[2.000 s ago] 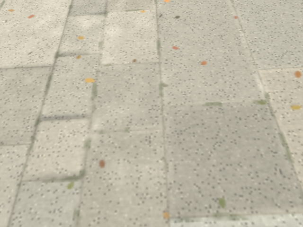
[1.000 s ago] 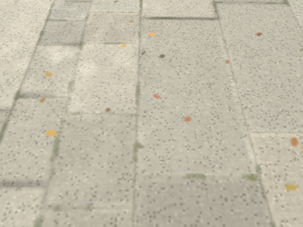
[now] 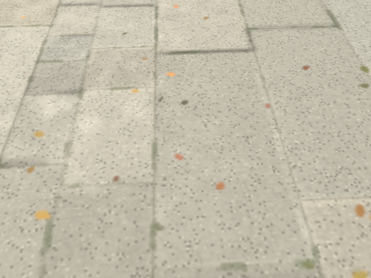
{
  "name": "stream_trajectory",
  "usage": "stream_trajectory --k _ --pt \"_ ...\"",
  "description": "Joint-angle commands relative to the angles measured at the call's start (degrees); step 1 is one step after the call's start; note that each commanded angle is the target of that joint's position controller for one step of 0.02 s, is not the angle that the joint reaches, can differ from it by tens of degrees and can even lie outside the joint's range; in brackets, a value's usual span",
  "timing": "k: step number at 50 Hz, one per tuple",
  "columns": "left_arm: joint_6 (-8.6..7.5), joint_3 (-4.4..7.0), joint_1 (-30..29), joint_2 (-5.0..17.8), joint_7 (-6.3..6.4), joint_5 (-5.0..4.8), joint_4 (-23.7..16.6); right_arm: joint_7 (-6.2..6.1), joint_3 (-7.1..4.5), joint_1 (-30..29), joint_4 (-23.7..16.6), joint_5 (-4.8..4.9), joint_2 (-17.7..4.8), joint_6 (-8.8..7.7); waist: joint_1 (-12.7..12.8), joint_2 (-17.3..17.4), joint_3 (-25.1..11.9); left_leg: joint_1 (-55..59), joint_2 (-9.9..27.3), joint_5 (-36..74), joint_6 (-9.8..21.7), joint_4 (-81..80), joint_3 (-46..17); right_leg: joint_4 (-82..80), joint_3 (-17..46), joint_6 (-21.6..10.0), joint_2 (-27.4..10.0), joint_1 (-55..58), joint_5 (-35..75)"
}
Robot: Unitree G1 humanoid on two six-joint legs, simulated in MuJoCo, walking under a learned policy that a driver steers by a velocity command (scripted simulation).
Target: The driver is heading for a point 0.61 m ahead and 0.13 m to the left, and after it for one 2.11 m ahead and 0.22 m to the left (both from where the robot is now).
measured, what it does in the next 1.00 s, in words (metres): walks ahead: left foot, then right foot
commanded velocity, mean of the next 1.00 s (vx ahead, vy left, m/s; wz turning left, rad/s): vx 0.67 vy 0.00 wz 0.00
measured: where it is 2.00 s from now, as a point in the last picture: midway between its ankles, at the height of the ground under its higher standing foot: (170, 219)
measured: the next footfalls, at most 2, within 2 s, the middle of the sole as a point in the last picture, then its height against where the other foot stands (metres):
left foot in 0.34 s outside the picture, level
right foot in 0.84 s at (200, 223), level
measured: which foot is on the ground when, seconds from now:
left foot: down 0.00-0.06, up 0.08-0.32, down 0.34-0.86, up 0.88-1.00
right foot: down 0.00-0.34, up 0.36-0.82, down 0.84-1.00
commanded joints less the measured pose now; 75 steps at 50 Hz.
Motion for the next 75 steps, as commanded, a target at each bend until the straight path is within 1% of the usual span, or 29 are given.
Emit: stream_trajectory --k 1,3,4,5,9,13,16,17,18,19,20,23,25,29,37,40,42,43,44,45,47,51,57,62,64,65,66,70,75 --pt "-0.1 1.07 5.4 5.9 0.32 -0.22 0.3 -0.2 -0.92 1.5 -0.3 0.1 -5.2 -0.23 0.2 -1.7 -4.2 8.1 0.1 0.9 2.5 -0.3 0.2 -7.1 2.2 -1.8 -2.5 -5.9 1.0" --pt "-0.08 2.79 8.0 10.9 0.62 -1.4 -0.3 0.23 -1.69 -2.1 -1.8 0.88 -7.0 -0.78 2.5 -6.4 2.4 -5.9 -2.7 -22.5 2.3 8.0 3.4 -13.8 13.0 -7.7 -8.8 -6.1 -30.7" --pt "-1.02 4.01 8.6 14.3 0.78 -1.98 -0.6 0.89 -1.27 -7.3 -4.7 1.69 -5.8 -2.05 3.8 -11.9 7.3 -14.5 -1.3 -16.3 2.3 16.1 4.4 -21.0 24.6 -12.1 -18.0 -4.9 -36.4" --pt "-2.26 4.17 8.6 13.9 0.9 -1.6 -0.9 1.4 -1.32 -10.5 -6.5 2.15 -6.1 -3.37 4.4 -11.1 10.9 -22.6 2.7 -14.5 2.9 22.6 0.8 -23.9 30.7 -14.7 -23.3 -2.6 -31.6" --pt "-4.71 3.46 7.7 8.9 -0.04 -1.85 -2.8 2.97 -1.77 -7.5 -6.1 2.16 -5.1 -6.77 2.2 -5.5 6.9 -29.8 7.6 -8.3 3.1 21.0 -0.6 -20.5 19.2 -10.2 -18.9 8.4 -12.8" --pt "-4.53 4.35 7.1 11.8 -0.68 -2.2 -4.6 3.89 -1.1 -5.1 -5.6 2.09 -3.3 -6.8 0.5 -7.8 5.4 -7.4 3.0 -4.2 1.2 10.2 7.4 -19.7 9.5 -9.8 -14.5 -6.1 -10.0" --pt "-4.84 3.94 5.0 11.4 -1.0 -1.87 -5.8 3.03 -3.4 11.5 -1.4 2.49 -7.7 -6.2 -8.5 -5.6 0.3 14.6 -1.3 -3.6 3.1 7.5 10.2 -4.7 4.3 -8.2 -11.9 -14.7 9.3" --pt "-4.93 3.18 2.0 9.0 -1.11 -0.93 -7.3 2.64 -5.31 23.9 1.6 2.53 -12.2 -6.5 -14.9 1.5 -5.4 28.0 3.7 -8.8 6.0 4.6 1.6 18.1 -0.9 -5.1 -7.9 -22.7 19.4" --pt "-6.02 1.08 2.2 0.3 -1.18 -0.69 -11.0 2.97 -5.43 29.8 2.2 1.08 -17.5 -7.15 -12.5 21.0 -10.9 34.8 18.4 -33.1 13.6 -8.3 -31.0 43.6 0.0 -2.6 0.3 -38.0 -7.4" --pt "-7.33 1.51 -0.3 2.4 -1.18 -3.55 -13.2 3.93 -3.11 24.4 0.9 0.07 -11.1 -8.59 -10.2 15.9 -9.4 30.8 22.7 -43.2 15.9 -17.8 -48.5 54.4 9.1 -4.5 1.5 -46.2 -6.9" --pt "-8.13 1.8 -3.1 4.8 -1.66 -5.11 -15.0 4.25 -1.83 18.4 -0.5 0.1 -8.2 -9.21 -7.6 11.0 -3.4 27.1 23.5 -39.2 14.5 -16.4 -42.0 57.5 8.7 -6.7 -2.8 -52.8 -2.7" --pt "-7.26 2.03 -1.7 4.9 -2.11 -1.96 -15.0 4.85 0.24 10.6 -2.2 -0.81 -4.5 -8.85 -1.5 4.0 0.3 12.0 16.2 -22.3 10.8 -16.7 -22.3 49.0 6.9 -6.7 -10.0 -45.0 9.1" --pt "-5.28 1.99 0.2 4.3 -2.46 -2.16 -14.5 4.23 0.58 11.4 -2.1 -0.78 -4.6 -8.56 0.4 4.7 2.5 6.9 14.5 -19.1 10.8 -19.9 -16.9 45.6 5.9 -4.8 -10.9 -43.2 11.4" --pt "-4.72 2.32 -10.0 5.0 -2.08 -1.26 -18.1 2.26 0.71 16.8 -1.5 -0.32 -5.3 -8.65 -1.8 0.8 7.2 6.2 12.3 -4.7 11.3 -24.7 -7.9 30.8 2.5 -1.1 -9.3 -47.3 21.4" --pt "-6.72 1.44 -25.1 2.9 -6.18 -2.7 -24.4 0.8 0.7 25.7 -1.8 0.66 -6.2 -7.4 -3.9 2.6 8.6 20.4 12.5 19.8 9.1 -25.8 3.5 3.2 -3.4 -3.4 -3.0 -36.5 29.9" --pt "-6.55 3.12 -19.6 7.2 -6.2 -2.51 -25.0 0.61 -0.7 27.1 -1.7 -1.37 -10.1 -5.88 1.1 9.7 1.4 30.2 14.2 63.1 7.2 -9.9 3.5 3.2 -7.5 -6.0 4.2 -25.6 21.0" --pt "-5.54 5.42 3.0 12.8 -4.8 -2.0 -18.8 0.46 -1.12 23.0 -3.0 -1.75 -11.4 -4.39 12.8 12.8 -10.9 19.8 12.5 68.0 3.7 19.3 4.1 2.6 -2.5 -9.6 0.8 3.7 26.7" --pt "-5.61 6.23 11.7 18.5 -4.38 1.8 -16.4 1.63 1.25 30.8 -5.1 -2.14 -0.6 -5.03 6.6 -3.9 -25.7 -8.6 2.8 23.5 0.3 47.0 1.3 10.0 23.8 -19.4 -18.1 36.3 32.7" --pt "-5.79 5.42 13.7 14.6 -4.64 1.41 -14.5 2.42 2.3 33.9 -2.3 0.04 0.2 -7.22 7.4 -10.5 -39.4 -15.7 -6.0 -22.0 0.4 60.2 -11.1 1.1 45.4 -25.0 -26.1 44.3 33.0" --pt "-5.21 4.79 10.5 12.1 -4.33 1.14 -14.1 2.35 -0.03 24.7 -5.0 2.32 -6.5 -8.2 8.1 -9.0 -32.3 -18.4 -2.2 -20.4 1.3 62.4 -11.9 -1.2 34.9 -20.2 -21.0 35.9 37.2" --pt "-5.78 3.45 -0.1 8.3 -3.95 0.31 -14.4 1.35 -0.23 14.3 -8.4 2.2 -7.5 -8.35 3.5 0.4 -13.1 -18.8 3.3 -16.5 1.2 54.0 -5.9 -4.9 18.4 -16.4 -17.4 10.6 47.3" --pt "-6.82 2.47 -5.5 6.6 -4.13 1.32 -12.5 0.53 -0.12 18.4 -8.0 0.97 -2.3 -4.7 -3.9 -1.7 -5.7 -7.4 6.9 -13.6 0.3 42.0 -4.2 -13.1 7.3 -16.3 -14.3 -13.5 51.0" --pt "-5.24 3.05 -4.1 10.0 -1.95 0.49 -9.9 1.08 0.02 8.0 -10.5 -0.15 -4.5 -4.23 -1.7 -4.1 -7.7 -3.9 5.1 10.9 -1.4 14.6 -0.9 -13.4 -0.6 -12.9 -10.1 -11.2 44.2" --pt "-3.4 2.4 -3.7 8.8 -1.37 -0.82 -7.8 1.35 -1.47 5.1 -10.5 -1.2 -7.7 -4.03 -2.3 -3.6 -5.6 1.5 2.7 13.2 0.9 1.8 -0.3 -5.7 1.9 -8.3 -9.4 -9.7 21.9" --pt "-3.43 1.38 4.6 5.0 -1.17 0.95 -6.2 0.8 -2.41 4.5 -11.2 -1.74 -12.6 -4.15 2.2 6.4 -6.3 8.4 11.6 39.0 4.8 -1.4 -8.8 4.5 -1.3 -2.1 -1.5 -12.9 2.7" --pt "-3.03 0.73 9.9 2.5 -0.71 0.66 -4.7 0.64 -1.49 3.7 -11.0 -2.18 -10.1 -3.64 4.0 13.7 -9.3 9.6 16.4 35.5 11.3 -2.8 -14.3 8.7 -1.5 0.3 0.2 -14.0 -7.3" --pt "-2.04 0.96 7.6 4.4 -0.15 0.06 -4.9 1.07 -0.77 3.9 -10.5 -1.86 -6.5 -3.38 2.5 12.4 -9.8 8.0 16.0 23.0 12.9 -5.0 -16.7 9.4 -0.5 0.9 -0.4 -13.6 -7.5" --pt "1.47 1.34 1.9 6.6 0.56 0.62 -5.1 1.25 -0.41 -4.0 -11.5 -0.97 -6.4 -2.83 3.6 8.3 -5.4 -3.0 9.6 -6.5 5.7 -8.7 -11.3 -0.2 1.3 -0.2 -2.8 -7.1 2.7" --pt "-0.08 1.66 1.3 7.3 0.27 0.06 -2.8 0.89 -0.92 0.7 -8.7 -0.03 -6.6 -3.71 0.9 1.2 -7.5 5.9 5.5 18.4 5.4 -0.9 -5.2 -1.4 1.2 0.4 -3.2 -7.6 7.9"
